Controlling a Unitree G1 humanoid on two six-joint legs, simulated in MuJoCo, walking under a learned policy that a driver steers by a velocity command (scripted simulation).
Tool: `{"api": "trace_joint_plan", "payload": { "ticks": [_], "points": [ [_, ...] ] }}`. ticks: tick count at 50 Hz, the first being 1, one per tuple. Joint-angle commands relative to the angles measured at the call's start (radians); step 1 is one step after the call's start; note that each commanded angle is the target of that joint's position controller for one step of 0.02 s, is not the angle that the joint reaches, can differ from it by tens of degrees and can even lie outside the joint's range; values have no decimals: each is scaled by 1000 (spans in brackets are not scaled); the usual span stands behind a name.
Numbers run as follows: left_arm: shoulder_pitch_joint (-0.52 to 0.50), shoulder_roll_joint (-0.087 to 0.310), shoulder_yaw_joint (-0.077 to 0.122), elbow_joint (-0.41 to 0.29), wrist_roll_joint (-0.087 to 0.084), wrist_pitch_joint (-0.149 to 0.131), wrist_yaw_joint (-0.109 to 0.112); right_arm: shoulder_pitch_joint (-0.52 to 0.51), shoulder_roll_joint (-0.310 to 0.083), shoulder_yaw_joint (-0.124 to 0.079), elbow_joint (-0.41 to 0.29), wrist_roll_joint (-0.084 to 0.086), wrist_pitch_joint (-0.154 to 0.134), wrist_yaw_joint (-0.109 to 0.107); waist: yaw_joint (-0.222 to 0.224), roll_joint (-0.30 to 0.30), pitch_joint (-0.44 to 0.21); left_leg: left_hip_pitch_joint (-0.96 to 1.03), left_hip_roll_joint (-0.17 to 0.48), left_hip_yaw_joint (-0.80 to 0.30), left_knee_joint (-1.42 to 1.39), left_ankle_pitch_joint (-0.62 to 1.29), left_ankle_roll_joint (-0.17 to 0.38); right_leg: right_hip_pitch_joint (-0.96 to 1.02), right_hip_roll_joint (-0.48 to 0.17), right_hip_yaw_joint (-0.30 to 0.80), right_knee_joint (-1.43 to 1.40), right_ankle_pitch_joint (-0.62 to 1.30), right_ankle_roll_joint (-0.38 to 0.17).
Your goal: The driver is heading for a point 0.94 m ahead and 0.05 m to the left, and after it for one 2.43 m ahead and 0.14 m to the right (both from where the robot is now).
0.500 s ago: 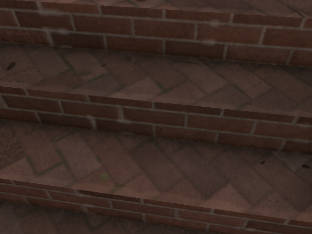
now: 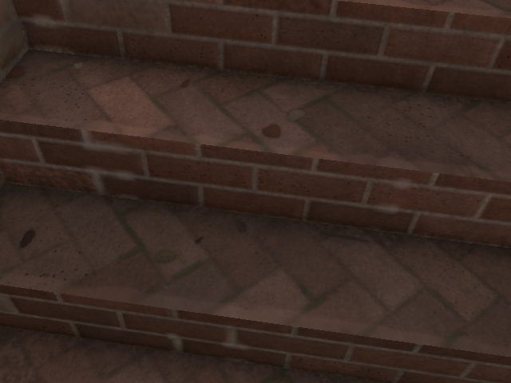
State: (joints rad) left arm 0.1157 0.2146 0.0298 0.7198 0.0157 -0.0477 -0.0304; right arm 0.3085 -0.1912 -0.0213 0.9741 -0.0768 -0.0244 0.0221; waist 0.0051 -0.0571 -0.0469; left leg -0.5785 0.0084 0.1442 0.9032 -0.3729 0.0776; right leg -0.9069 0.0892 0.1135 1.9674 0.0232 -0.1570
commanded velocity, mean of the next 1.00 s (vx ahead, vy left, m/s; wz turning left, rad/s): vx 0.50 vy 0.00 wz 0.00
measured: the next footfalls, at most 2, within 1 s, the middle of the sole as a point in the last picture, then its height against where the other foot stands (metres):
right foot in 0.36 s outside the picture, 0.19 m higher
left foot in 0.82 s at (205, 255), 0.19 m higher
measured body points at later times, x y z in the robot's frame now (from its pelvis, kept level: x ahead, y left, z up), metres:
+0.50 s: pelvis +0.27 -0.02 +0.15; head +0.27 +0.00 +0.60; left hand +0.38 +0.21 +0.02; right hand +0.31 -0.26 +0.02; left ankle +0.14 +0.12 -0.38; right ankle +0.30 -0.10 -0.50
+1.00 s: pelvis +0.54 +0.05 +0.38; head +0.53 +0.05 +0.83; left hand +0.65 +0.28 +0.26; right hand +0.58 -0.19 +0.23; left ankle +0.58 +0.12 -0.31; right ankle +0.48 -0.11 -0.07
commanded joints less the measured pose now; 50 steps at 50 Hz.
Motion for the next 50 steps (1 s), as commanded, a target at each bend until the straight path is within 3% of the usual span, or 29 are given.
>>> {"api": "trace_joint_plan", "payload": {
  "ticks": [1,2,4,10,14,15,16,18,20,21,22,23,24,26,28,33,35,37,38,39,40,41,42,44,45,46,47,49,50],
  "points": [
    [110,-120,-35,-13,37,6,23,-26,-55,-21,20,53,-79,7,101,94,64,82,219,-302,-509,-13,69,-166,5,33,17,1,10],
    [60,-146,-50,-7,24,5,53,82,-15,-2,57,50,-93,-5,42,74,57,131,216,-287,-527,60,93,-247,20,-31,190,-24,24],
    [31,7,-42,-3,-11,25,-57,95,-43,19,62,-68,-57,55,9,147,84,285,273,-448,-597,-1,200,-677,49,146,575,-47,-98],
    [-239,-13,-74,-81,-12,63,-47,214,-26,59,82,-85,-61,63,-43,176,-47,254,179,-165,-754,44,143,-586,-124,-162,127,54,-66],
    [-288,-66,-106,-69,41,120,-65,158,-45,67,70,-18,-59,111,20,196,-53,256,249,-105,-842,690,191,-265,-164,-306,-289,-243,-78],
    [-284,-176,-130,-38,-23,64,0,232,-45,18,95,137,-74,-32,-52,71,-21,232,158,-13,-896,890,123,99,-87,-459,-523,-405,-23],
    [-343,-82,-125,-132,15,125,-82,275,-197,53,128,0,-88,92,76,421,-183,238,343,-151,-784,1744,298,129,-18,-362,-376,-378,5],
    [-183,33,-86,-93,37,138,-86,100,-292,-16,60,58,-100,134,143,315,-178,696,345,-126,-584,2097,297,26,55,-396,-891,-436,35],
    [327,75,-36,115,15,37,28,224,-181,-25,42,148,-128,-38,199,154,-457,462,225,-66,-41,1786,93,694,-120,58,-928,-600,-106],
    [495,158,-43,205,76,95,-13,101,-64,8,53,-68,-62,128,295,-193,-343,-141,-37,-221,348,708,116,834,-250,576,-1470,-467,-287],
    [590,186,-6,216,99,86,-16,27,-70,-26,36,-4,-37,162,301,-244,-103,-475,-139,-475,952,513,142,736,-310,825,-1581,-738,-227],
    [454,162,-7,243,59,66,-40,-12,-42,-28,11,42,-46,139,212,-88,-45,-646,-159,-548,1198,554,176,674,-324,760,-1527,-603,-200],
    [243,89,30,281,-6,18,42,-204,92,4,-224,7,-110,38,52,23,-97,-444,-103,-397,1208,375,129,637,-335,557,-1535,-625,-128],
    [132,-118,-55,324,36,9,-14,-150,-10,9,-141,61,-47,30,38,135,14,-718,-112,-486,1255,346,202,545,-286,326,-1512,-429,-130],
    [190,-164,-78,360,72,-1,-67,-111,17,23,-165,33,-6,44,-61,111,32,-835,-74,-413,1345,311,252,531,-278,215,-1577,-201,-115],
    [310,-96,-69,410,149,-28,-47,-377,82,88,-270,61,-7,42,-67,45,1,-928,52,-209,1290,122,259,495,-231,-8,-1712,-316,-31],
    [420,-28,-52,419,130,-38,-80,-594,-29,75,-371,73,24,15,6,24,-72,-787,100,-126,919,212,225,489,-223,-42,-1785,-141,-27],
    [316,98,-29,355,37,-57,-118,-719,-5,93,-426,51,78,61,-64,-150,-100,-87,-8,73,707,56,83,99,-281,-36,-2012,551,-170],
    [327,89,0,355,-91,-101,30,-406,79,91,-324,83,36,-16,-66,26,2,-14,-3,158,572,-11,92,350,-292,-155,-2001,685,-86],
    [433,114,-6,395,-112,-107,85,-274,99,91,-239,105,14,-44,-92,-5,-97,35,-53,148,504,-111,101,553,-280,-187,-1798,1118,-82],
    [357,230,-4,390,12,-90,-79,-419,-36,85,-348,65,78,50,-190,-281,-193,-105,-137,58,256,16,71,758,-400,-87,-1700,1635,-144],
    [306,208,25,383,35,-92,-145,-268,-136,42,-295,50,92,47,-201,-147,-236,11,-121,-35,-10,155,96,851,-348,-93,-1426,1665,-121],
    [415,87,36,291,-71,-123,-20,40,-126,-2,-155,23,29,-9,-152,106,-422,414,68,-404,7,-231,188,645,-237,-146,-1088,1123,-3],
    [280,24,47,227,19,-107,-1,14,-216,-58,-62,78,28,-63,-127,287,-281,325,234,-1063,-610,-682,234,225,-25,-1,-186,-41,41],
    [292,-61,17,341,3,-30,-93,71,-152,-1,-33,-3,42,-2,-187,279,-8,185,207,-1036,-553,-547,196,-172,63,314,93,206,-48],
    [243,-84,10,296,13,-20,-102,14,-88,-5,14,-4,25,29,-121,87,33,160,198,-860,-491,-305,170,-262,59,319,153,208,-104],
    [130,-168,-12,52,76,-74,-23,-85,-16,-27,71,71,-21,-23,56,72,-19,140,188,-612,-456,-283,88,-120,-6,87,137,27,-47],
    [134,-215,-51,50,53,-75,22,-60,100,6,140,66,-75,-38,90,-11,23,125,137,-372,-426,-7,48,-181,-20,75,148,-12,-22],
    [168,-54,-29,133,-26,0,-43,-177,123,47,71,-34,-40,33,52,-39,-28,93,170,-399,-494,261,77,-335,-43,179,140,99,-109]
  ]
}}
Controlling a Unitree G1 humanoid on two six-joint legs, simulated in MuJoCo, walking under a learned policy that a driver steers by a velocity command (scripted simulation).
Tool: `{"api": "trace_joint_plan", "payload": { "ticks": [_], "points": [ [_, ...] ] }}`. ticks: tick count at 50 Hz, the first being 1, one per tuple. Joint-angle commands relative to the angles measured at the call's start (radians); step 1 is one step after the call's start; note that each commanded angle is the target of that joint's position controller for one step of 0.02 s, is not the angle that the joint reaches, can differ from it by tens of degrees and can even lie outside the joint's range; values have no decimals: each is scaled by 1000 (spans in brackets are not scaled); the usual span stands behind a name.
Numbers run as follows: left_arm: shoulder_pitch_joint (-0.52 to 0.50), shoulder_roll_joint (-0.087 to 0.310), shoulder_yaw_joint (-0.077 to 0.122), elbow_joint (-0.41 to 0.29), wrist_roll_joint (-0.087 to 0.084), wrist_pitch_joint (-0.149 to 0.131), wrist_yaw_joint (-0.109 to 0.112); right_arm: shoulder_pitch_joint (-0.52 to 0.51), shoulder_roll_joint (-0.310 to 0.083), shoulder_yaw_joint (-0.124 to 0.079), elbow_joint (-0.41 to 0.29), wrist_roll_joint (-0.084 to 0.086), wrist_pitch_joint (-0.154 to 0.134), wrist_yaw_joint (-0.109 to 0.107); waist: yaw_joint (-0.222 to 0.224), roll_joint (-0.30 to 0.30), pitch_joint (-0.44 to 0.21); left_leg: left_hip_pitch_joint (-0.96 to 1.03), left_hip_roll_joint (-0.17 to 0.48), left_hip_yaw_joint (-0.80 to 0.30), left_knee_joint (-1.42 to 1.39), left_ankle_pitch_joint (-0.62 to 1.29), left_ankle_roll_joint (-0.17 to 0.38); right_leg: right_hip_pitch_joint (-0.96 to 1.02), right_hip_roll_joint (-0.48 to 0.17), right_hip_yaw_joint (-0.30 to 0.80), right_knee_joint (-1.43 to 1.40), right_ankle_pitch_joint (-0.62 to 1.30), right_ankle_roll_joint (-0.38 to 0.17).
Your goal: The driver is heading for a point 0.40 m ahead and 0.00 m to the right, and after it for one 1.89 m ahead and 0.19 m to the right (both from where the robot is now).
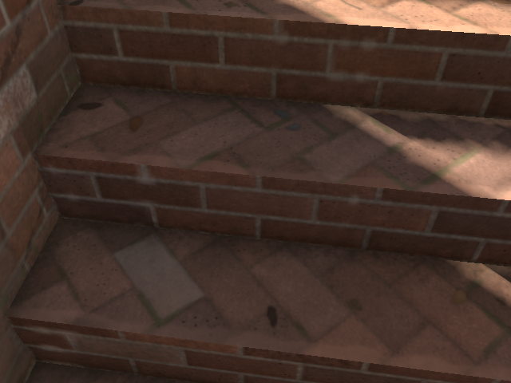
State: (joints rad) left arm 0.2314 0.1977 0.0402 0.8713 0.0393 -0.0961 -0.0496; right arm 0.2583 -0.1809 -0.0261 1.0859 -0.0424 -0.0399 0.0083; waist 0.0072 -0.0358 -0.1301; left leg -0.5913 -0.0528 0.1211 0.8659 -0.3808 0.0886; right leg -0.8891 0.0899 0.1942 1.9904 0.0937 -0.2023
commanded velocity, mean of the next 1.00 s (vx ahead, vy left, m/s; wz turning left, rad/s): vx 0.26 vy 0.00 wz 0.00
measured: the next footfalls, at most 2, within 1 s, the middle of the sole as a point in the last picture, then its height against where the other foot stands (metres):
right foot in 0.30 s outside the picture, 0.19 m higher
left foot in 0.86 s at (176, 297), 0.19 m higher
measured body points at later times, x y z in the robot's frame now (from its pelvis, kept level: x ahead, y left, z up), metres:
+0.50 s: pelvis +0.24 -0.02 +0.18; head +0.23 -0.01 +0.63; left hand +0.28 +0.21 +0.03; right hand +0.35 -0.26 +0.06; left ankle +0.21 +0.14 -0.30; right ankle +0.26 -0.11 -0.50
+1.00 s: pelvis +0.42 +0.09 +0.31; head +0.43 +0.09 +0.76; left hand +0.44 +0.34 +0.15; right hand +0.57 -0.11 +0.18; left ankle +0.52 +0.18 -0.31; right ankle +0.31 -0.10 -0.24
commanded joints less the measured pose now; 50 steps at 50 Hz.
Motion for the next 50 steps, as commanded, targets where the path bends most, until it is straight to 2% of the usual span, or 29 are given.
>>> {"api": "trace_joint_plan", "payload": {
  "ticks": [1,2,5,7,9,12,13,14,16,17,18,19,21,22,23,24,25,26,28,30,33,37,39,42,43,44,46,47,50],
  "points": [
    [52,-19,-29,-39,-43,59,-41,-122,57,34,-67,-64,-28,70,78,-27,68,87,216,-325,-495,304,81,-340,-61,49,69,-16,-65],
    [10,-47,-46,-51,-35,58,-55,-23,19,28,-41,-57,-21,64,60,106,18,168,216,-312,-524,329,137,-439,-35,-25,325,-148,-78],
    [-85,-89,-82,-57,-20,53,-37,174,44,54,51,-98,-14,67,57,43,49,317,238,-328,-535,154,123,-741,-50,-1,495,-137,-127],
    [-237,-20,-73,-110,-35,69,-22,175,3,52,34,-123,-28,97,44,5,3,207,188,-190,-588,129,73,-606,-115,-131,170,23,-97],
    [-358,-16,-78,-130,-23,104,-15,269,4,59,30,-97,-30,94,-6,118,-15,216,190,-198,-644,254,140,-571,-187,-257,63,-18,-15],
    [-491,-9,-83,-167,-10,163,-36,198,-102,50,-31,-17,-45,132,33,224,-36,-1,275,-163,-783,1145,245,12,-113,-428,-390,-352,40],
    [-336,-143,-120,-109,-27,112,49,273,-63,16,12,114,-91,-26,1,3,14,199,267,-73,-787,1331,133,180,-69,-533,-467,-499,30],
    [-386,-77,-109,-179,4,170,-28,265,-241,30,39,10,-82,90,103,319,-107,323,372,-154,-631,1915,250,68,-34,-398,-566,-510,64],
    [-244,23,-76,-148,27,175,-18,175,-234,-15,2,35,-85,147,96,241,-160,733,344,-138,-382,2125,253,37,20,-397,-1021,-504,61],
    [108,34,-44,-15,3,96,39,271,-135,-17,-53,96,-123,10,133,118,-372,500,275,-83,-83,1815,102,633,-89,-122,-885,-629,-41],
    [278,111,-15,78,-23,92,100,214,-112,-19,-63,106,-134,-2,210,-30,-337,192,148,-51,192,1392,77,730,-219,287,-1215,-773,-127],
    [319,124,-42,61,92,157,29,58,-85,-27,-5,-25,-43,140,308,-329,-100,-264,-56,-340,818,516,81,575,-311,700,-1621,-679,-230],
    [162,98,-8,130,53,106,-20,15,-22,-24,-85,37,-19,139,134,-44,65,-635,-99,-514,1265,461,174,527,-336,512,-1512,-493,-137],
    [20,1,-23,138,18,78,-30,-8,-13,-23,-119,32,-22,112,57,108,29,-646,-96,-498,1256,379,201,526,-333,358,-1499,-189,-134],
    [3,-52,-14,212,-38,29,48,-51,143,22,-296,-29,-49,21,-110,99,88,-471,-34,-370,1221,232,85,422,-314,184,-1538,-519,-11],
    [-45,-99,-36,210,-36,2,71,1,136,35,-288,-40,-49,-9,-156,143,132,-434,0,-352,1141,268,50,339,-272,59,-1550,-433,58],
    [-260,-157,-66,114,29,16,-4,-41,-13,13,-243,43,2,27,-90,112,28,-564,17,-374,1081,266,102,364,-242,-42,-1596,-196,-7],
    [-308,-149,-67,62,39,2,-32,-73,-28,4,-273,49,4,35,-135,82,34,-446,52,-313,937,261,84,286,-208,-155,-1626,-62,28],
    [-224,-64,-50,55,35,0,-31,-11,-11,12,-211,41,2,78,-130,18,-29,-396,51,-207,1174,140,33,332,-207,-207,-1645,247,17],
    [33,22,-24,130,59,1,7,-189,-27,26,-259,25,-9,53,-2,8,-20,-707,14,-225,1370,2,31,640,-274,-120,-1646,344,-21],
    [281,-1,-26,239,84,3,17,-380,13,63,-367,25,16,20,60,-4,12,-1103,61,-298,1411,-78,113,1001,-354,-80,-1629,200,-12],
    [196,-24,-38,180,83,-9,-17,-487,31,90,-449,-17,77,30,13,-10,-3,-898,221,-152,1028,182,94,742,-324,-143,-1780,-88,7],
    [167,43,-17,163,15,0,-47,-700,18,115,-498,-7,124,67,29,-40,61,-474,176,-70,667,-255,52,383,-356,-145,-1974,-250,-14],
    [110,151,-1,109,-24,-16,-56,-452,-3,101,-361,18,69,105,-43,-107,-23,-347,67,15,426,-177,6,764,-358,-214,-1784,334,-1],
    [292,226,61,201,-69,-24,41,-21,37,65,-281,48,40,-4,-105,-85,-68,53,27,40,269,-197,58,802,-314,-282,-1563,841,10],
    [319,139,40,180,-91,-46,54,49,-31,36,-247,59,14,-53,-115,19,-147,264,124,-244,186,-79,89,595,-258,-285,-1342,831,87],
    [141,107,58,102,-91,-15,36,27,-139,-14,-251,-12,52,-100,-153,337,-237,239,337,-898,-385,-158,237,465,-79,-154,-694,-245,146],
    [127,6,51,147,-29,16,-42,59,-226,-17,-225,-27,25,16,-202,408,-177,204,330,-1008,-405,-180,180,117,15,206,-263,-120,129],
    [98,-16,35,127,-32,26,-33,-159,-107,1,-113,39,-50,73,-19,44,-1,55,338,-652,-333,-55,190,-104,-15,93,73,-145,72]
  ]
}}
Keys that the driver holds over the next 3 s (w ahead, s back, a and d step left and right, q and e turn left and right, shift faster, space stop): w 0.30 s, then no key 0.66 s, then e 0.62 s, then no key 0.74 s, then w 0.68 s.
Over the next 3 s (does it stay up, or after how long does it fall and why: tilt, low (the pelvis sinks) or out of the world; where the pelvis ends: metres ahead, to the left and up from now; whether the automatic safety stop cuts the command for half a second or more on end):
stays up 0.67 0.10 0.44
